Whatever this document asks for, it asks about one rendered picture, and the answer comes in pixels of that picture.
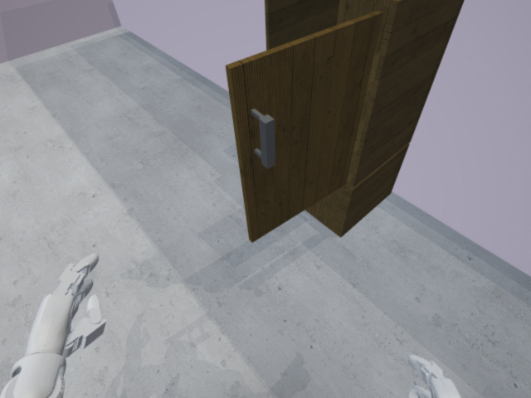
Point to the cupboard door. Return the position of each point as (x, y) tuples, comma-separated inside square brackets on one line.
[(314, 88)]

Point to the handle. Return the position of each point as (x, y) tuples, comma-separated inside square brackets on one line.
[(267, 138)]

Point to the robot left forearm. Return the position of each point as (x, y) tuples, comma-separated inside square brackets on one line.
[(39, 375)]

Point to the robot left hand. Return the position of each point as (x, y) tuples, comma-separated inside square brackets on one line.
[(53, 321)]

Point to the robot right hand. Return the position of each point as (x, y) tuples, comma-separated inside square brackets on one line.
[(432, 375)]

